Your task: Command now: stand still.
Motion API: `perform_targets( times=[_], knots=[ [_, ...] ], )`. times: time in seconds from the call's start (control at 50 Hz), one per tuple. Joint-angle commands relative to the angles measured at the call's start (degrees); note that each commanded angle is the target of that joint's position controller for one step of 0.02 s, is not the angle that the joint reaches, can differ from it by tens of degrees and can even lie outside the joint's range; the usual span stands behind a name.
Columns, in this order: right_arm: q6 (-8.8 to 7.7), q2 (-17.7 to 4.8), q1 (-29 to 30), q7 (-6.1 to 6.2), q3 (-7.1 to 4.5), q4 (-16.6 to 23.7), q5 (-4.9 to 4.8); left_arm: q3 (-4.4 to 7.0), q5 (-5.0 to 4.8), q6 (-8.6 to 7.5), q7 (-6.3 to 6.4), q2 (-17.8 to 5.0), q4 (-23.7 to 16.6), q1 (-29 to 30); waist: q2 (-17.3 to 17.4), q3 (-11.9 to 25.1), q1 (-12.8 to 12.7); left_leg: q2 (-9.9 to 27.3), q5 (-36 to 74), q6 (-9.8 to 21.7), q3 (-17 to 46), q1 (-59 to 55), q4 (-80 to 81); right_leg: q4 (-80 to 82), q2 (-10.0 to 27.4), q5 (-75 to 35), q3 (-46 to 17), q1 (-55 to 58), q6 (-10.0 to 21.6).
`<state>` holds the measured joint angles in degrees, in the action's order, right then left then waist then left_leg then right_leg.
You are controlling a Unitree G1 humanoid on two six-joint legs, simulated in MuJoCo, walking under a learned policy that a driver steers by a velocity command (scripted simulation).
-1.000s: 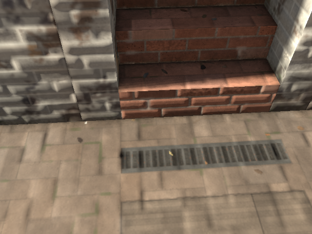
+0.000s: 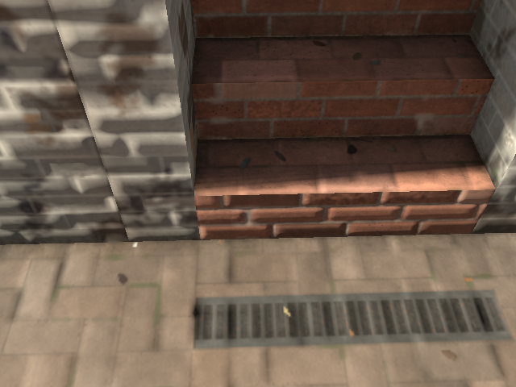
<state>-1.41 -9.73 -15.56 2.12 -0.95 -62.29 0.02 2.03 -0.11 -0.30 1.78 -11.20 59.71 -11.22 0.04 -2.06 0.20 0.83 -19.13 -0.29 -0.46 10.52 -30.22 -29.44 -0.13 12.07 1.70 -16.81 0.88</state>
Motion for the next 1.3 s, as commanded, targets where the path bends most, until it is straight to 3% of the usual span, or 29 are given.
perform_targets(
  times=[0.02, 0.32, 0.34, 0.38, 0.42, 0.48, 0.52, 0.58, 0.6, 0.62, 0.64, 0.68, 0.72, 0.74, 0.86, 0.98, 1.02, 1.04, 1.06, 1.08, 1.1, 1.12, 1.14, 1.16, 1.18, 1.22, 1.26, 1.28, 1.3],
  knots=[
    [-0.08, -5.5, -4.1, 0.18, -0.90, 0.6, 0.00, 0.87, -0.08, -0.13, 0.29, -5.0, -1.1, -1.3, 0.1, 1.4, 0.0, 1.4, 11.4, 1.6, 1.2, 5.3, 5.8, 2.6, 2.1, -11.7, -2.2, 7.2, 2.2],
    [0.15, -4.4, -4.9, 0.43, -0.86, -0.2, 0.11, 1.00, -0.10, 0.39, 0.65, -4.4, 1.5, -0.3, 0.4, -0.5, -0.3, 0.8, 7.7, 1.4, 0.6, 5.4, 7.5, 3.7, 2.1, -7.9, -2.4, 7.1, 1.7],
    [0.23, -4.0, -6.3, 0.47, -0.84, -1.0, 0.03, 0.90, -0.10, 0.45, 0.64, -3.8, 2.2, -1.3, 0.5, 0.8, -0.2, 0.4, 1.3, 1.8, 0.2, 4.9, 7.9, 3.6, 1.3, -1.0, -1.6, 7.5, 1.8],
    [0.38, -6.0, -6.5, 0.74, -1.61, -0.6, -0.66, 1.50, -0.78, 0.44, 0.75, -5.0, 2.5, -1.8, 1.9, -2.4, -0.1, 0.7, -16.6, 4.4, 1.6, 7.6, 8.2, 1.6, -0.6, 19.8, -0.1, 2.8, 2.7],
    [-0.51, -7.0, -8.0, 0.84, -2.02, 0.2, -1.32, 1.40, -1.07, -0.87, 0.52, -4.4, 1.3, 0.3, 2.9, -6.8, 1.0, 4.4, -26.1, 7.4, 7.3, 8.8, 11.1, -0.6, -0.2, 25.0, -0.9, -4.0, 3.5],
    [-2.40, -11.1, -10.6, 0.32, -3.61, 0.0, -1.81, 0.81, -1.40, -3.88, -0.97, -1.6, -0.9, 4.3, 10.8, -9.1, 2.4, 17.1, -26.8, 14.1, 24.9, 2.9, 19.7, -14.5, 0.2, 10.9, 1.5, -13.0, 3.4],
    [-3.19, -9.9, -7.8, -0.21, -3.36, 1.3, -1.66, 0.83, -1.91, -5.05, -1.78, -1.9, -1.0, 2.7, 9.4, -9.3, 0.2, 17.8, -19.8, 13.8, 24.2, 3.0, 18.4, -13.1, 1.9, 13.2, 0.4, -12.2, 5.2],
    [-3.20, -9.4, -1.8, -0.96, -3.13, 3.9, -2.03, 2.48, -1.76, -5.41, -1.80, -4.3, 4.2, -11.0, 5.0, -4.7, -6.3, 8.0, -2.2, 7.6, 9.7, 13.5, 6.3, 1.0, -0.9, 5.1, 1.4, 13.3, 5.2],
    [-3.70, -7.0, 0.3, -1.08, -2.48, 5.5, -1.87, 4.05, -1.48, -5.47, -1.60, -9.2, 6.1, -20.1, -6.7, -1.5, -9.4, 1.3, 6.3, 3.7, 0.5, 22.1, -13.6, 9.3, 8.6, 9.4, -14.8, 23.0, 9.1],
    [-4.77, -3.6, 0.3, -0.91, -1.65, 7.5, -1.86, 4.77, -1.21, -5.90, -2.34, -13.9, 6.7, -26.6, -19.6, 2.4, -10.2, -4.2, -8.5, 2.0, -1.0, 33.4, -31.8, 19.4, 21.2, 12.0, -40.1, 30.2, 16.9],
    [-5.46, -5.9, 1.4, -1.17, -2.27, 7.9, -2.64, 2.90, -0.30, -6.65, -2.37, -9.0, 5.7, -21.7, -10.9, 0.0, -6.9, -0.7, -10.0, 3.5, 5.2, 38.4, -42.3, 19.3, 23.4, 13.2, -42.5, 27.4, 17.2],
    [-5.98, -6.3, 1.3, -1.88, -2.52, 7.5, -2.78, 1.32, -0.31, -7.09, -2.79, -5.5, 2.6, -13.0, -3.5, -2.6, -3.1, 4.3, 1.1, 6.0, 5.2, 39.6, -43.8, 19.5, 18.7, 8.1, -27.9, 22.3, 13.0],
    [-5.64, -7.9, 2.2, -2.01, -3.68, 7.5, -1.85, 0.24, -0.08, -6.39, -3.00, -3.5, 1.9, -11.6, -2.8, -3.1, -1.6, 6.6, 7.1, 5.7, 3.6, 35.6, -37.4, 20.6, 14.2, -3.2, -17.2, 18.7, 9.8],
    [-5.17, -7.0, 2.2, -2.27, -3.73, 7.4, -1.86, -0.01, 0.09, -5.96, -2.75, -3.2, 2.2, -13.1, -3.9, -2.7, -1.5, 6.7, 8.3, 5.1, 2.5, 34.1, -35.2, 20.8, 13.0, -7.4, -13.9, 17.9, 9.2],
    [-4.15, -3.9, 16.8, -2.90, -2.21, 13.1, -1.36, 0.31, 0.50, -5.12, -0.77, -7.6, 1.3, -15.9, -3.8, -5.7, -3.5, 4.6, 18.9, 1.7, -1.3, 31.7, -13.4, 24.3, 11.3, -13.7, -6.7, 12.5, 9.7],
    [-4.86, -7.7, 23.8, -4.37, -2.13, 17.6, -1.85, 1.44, -0.85, -5.50, -0.21, -9.9, 1.8, -16.4, -4.4, -7.0, -2.7, 3.0, 19.6, 4.5, -1.3, 25.3, -0.8, 23.0, 14.2, -17.7, -4.1, 19.4, 8.4],
    [-5.21, -10.8, 18.8, -4.33, -3.41, 17.0, -1.69, 2.17, -0.44, -5.08, -0.10, -11.8, 0.9, -14.0, -6.1, -1.9, 0.8, 0.4, 15.7, 6.5, -3.0, 17.7, -0.5, 14.6, 14.6, -37.2, -2.9, 23.1, 7.0],
    [-5.25, -12.5, 11.0, -4.05, -4.29, 15.1, -2.23, 2.19, 0.11, -4.63, -0.14, -11.6, 0.6, -12.7, -7.0, 3.5, 4.9, -1.4, 14.9, 8.1, -3.6, 8.7, 0.1, 5.4, 13.1, -46.4, -1.5, 23.0, 5.7],
    [-4.36, -14.7, -0.1, -3.50, -5.17, 12.3, -1.49, 2.14, 1.10, -4.37, -0.31, -12.3, -0.2, -11.9, -8.0, 10.1, 9.9, -1.1, 14.1, 9.5, -2.1, -7.5, -1.1, -7.7, 10.2, -47.6, -0.7, 15.7, 3.9],
    [-3.97, -20.2, -11.2, -2.82, -6.56, 9.8, 0.92, 0.47, 1.26, -4.99, -1.37, -6.3, -3.2, -14.0, 5.4, 19.9, 9.2, 12.1, 8.2, 16.0, 17.6, -33.4, -1.3, -30.4, 3.2, -25.9, 1.6, -9.0, -0.1],
    [-3.62, -19.5, -13.1, -2.72, -6.34, 8.0, 1.04, -1.07, -0.23, -6.98, -2.40, -2.0, -2.7, -13.2, 17.3, 26.4, 8.6, 20.7, -1.1, 20.8, 41.8, -39.4, 11.5, -47.4, -4.5, 19.0, -5.1, -21.8, -0.3],
    [-4.16, -16.4, -8.3, -2.64, -5.20, 8.8, 0.32, 0.01, -2.71, -8.54, -3.18, -7.3, -3.7, -9.4, 13.1, 19.9, 7.9, 18.8, -8.5, 17.9, 39.5, -34.0, 14.5, -52.8, -0.5, 17.5, -10.1, -27.9, 1.9],
    [-4.49, -13.8, -2.2, -2.58, -4.30, 10.2, 0.06, 0.15, -3.30, -9.16, -3.24, -9.5, -5.4, -4.4, 8.6, 12.5, 6.0, 17.3, -4.2, 15.8, 30.8, -23.6, 16.1, -51.4, 2.5, 11.8, -8.0, -28.2, 3.3],
    [-4.92, -12.0, 2.8, -2.84, -3.51, 10.8, 0.46, 0.32, -2.32, -8.97, -2.76, -9.7, -6.2, -2.2, 2.4, 7.5, 3.2, 15.9, 4.7, 14.9, 24.2, -12.6, 17.9, -47.9, 5.5, 6.2, -6.5, -24.8, 3.4],
    [-5.24, -10.5, 5.6, -2.85, -2.89, 11.0, 0.93, 0.78, -0.93, -8.11, -2.22, -9.9, -6.3, -2.3, 1.3, 6.3, 0.6, 14.4, 11.9, 14.0, 19.5, -5.0, 19.2, -45.4, 7.8, 3.6, -6.7, -19.4, 3.1],
    [-5.35, -10.3, 7.5, -3.38, -2.29, 10.4, 0.77, 0.23, -0.79, -6.05, -2.40, -7.4, -6.4, -4.8, 1.5, 5.0, -2.3, 13.5, 11.8, 14.6, 16.0, 2.5, 22.1, -43.0, 9.8, 2.8, -7.2, -15.4, 2.7],
    [-6.47, -11.9, 5.8, -2.78, -2.18, 8.6, 0.59, -0.23, 0.03, -4.56, -1.54, -6.3, -9.5, -0.7, 0.5, 3.5, -3.2, 13.9, 26.7, 15.0, 10.8, 5.8, 22.5, -39.8, 10.3, 0.2, -6.6, -17.6, 1.3],
    [-7.26, -9.7, 0.0, -3.02, -2.17, 5.4, -0.03, -1.28, 4.94, -2.77, -2.59, -4.7, -9.0, -0.6, -0.2, -0.1, -3.5, 10.5, 27.8, 13.7, 5.6, 10.5, 23.5, -33.3, 9.2, -4.5, -2.3, -14.9, 0.8],
    [-7.54, -9.5, -1.2, -3.23, -2.01, 4.4, -0.17, -1.31, 5.07, -2.12, -2.75, -4.5, -9.8, 0.5, 2.6, -0.6, -3.4, 8.0, 29.7, 12.6, 2.6, 11.0, 23.1, -28.4, 8.2, -7.8, -0.8, -14.0, 0.4]
  ],
)
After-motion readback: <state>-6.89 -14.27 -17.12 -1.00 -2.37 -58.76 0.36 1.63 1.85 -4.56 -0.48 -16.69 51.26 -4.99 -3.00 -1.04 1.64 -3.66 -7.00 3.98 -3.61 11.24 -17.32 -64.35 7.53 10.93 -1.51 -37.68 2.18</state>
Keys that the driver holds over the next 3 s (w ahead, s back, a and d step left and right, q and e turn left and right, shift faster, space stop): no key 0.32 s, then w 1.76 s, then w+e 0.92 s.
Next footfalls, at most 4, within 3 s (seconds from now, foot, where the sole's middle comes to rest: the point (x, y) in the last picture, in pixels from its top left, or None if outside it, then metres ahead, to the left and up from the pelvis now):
1.06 left None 0.46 0.12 -0.77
1.52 right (302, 326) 0.66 -0.09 -0.77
1.76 left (217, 347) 0.60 0.14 -0.77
2.88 left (239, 319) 0.69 0.08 -0.77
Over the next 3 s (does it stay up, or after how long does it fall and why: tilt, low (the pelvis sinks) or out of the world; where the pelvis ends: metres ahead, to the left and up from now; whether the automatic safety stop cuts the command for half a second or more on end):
stays up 0.63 -0.01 0.01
